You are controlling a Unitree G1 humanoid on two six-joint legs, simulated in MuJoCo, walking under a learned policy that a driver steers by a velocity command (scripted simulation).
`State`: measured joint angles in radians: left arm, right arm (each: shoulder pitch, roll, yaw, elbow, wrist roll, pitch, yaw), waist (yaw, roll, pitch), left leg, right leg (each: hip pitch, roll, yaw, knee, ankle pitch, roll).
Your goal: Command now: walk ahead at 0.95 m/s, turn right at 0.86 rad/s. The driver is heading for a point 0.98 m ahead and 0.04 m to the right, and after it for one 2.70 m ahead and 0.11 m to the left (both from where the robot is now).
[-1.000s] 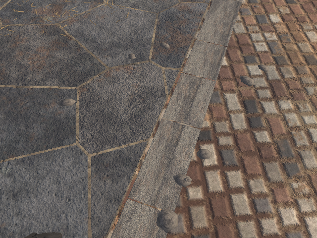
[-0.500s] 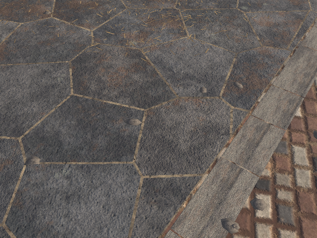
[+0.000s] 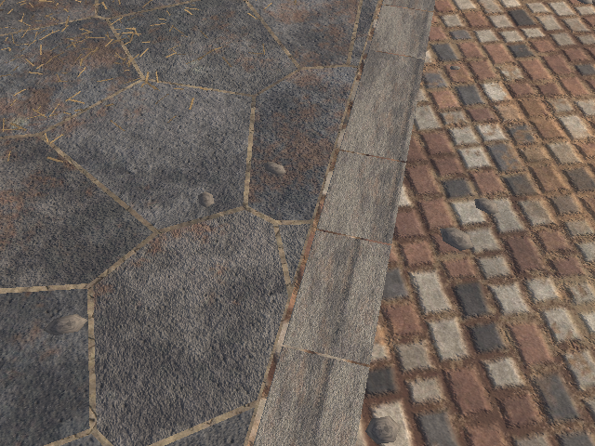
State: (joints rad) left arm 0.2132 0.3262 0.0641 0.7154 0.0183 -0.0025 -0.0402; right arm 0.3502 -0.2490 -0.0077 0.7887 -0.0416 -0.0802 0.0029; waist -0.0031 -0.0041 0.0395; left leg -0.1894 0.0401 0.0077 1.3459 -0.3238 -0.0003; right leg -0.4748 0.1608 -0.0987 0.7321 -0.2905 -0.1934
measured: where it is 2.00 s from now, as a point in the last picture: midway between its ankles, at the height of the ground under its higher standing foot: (276, 349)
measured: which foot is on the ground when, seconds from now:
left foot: up 0.00-0.30, down 0.32-0.72, up 0.74-1.00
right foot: down 0.00-0.32, up 0.34-0.68, down 0.70-1.00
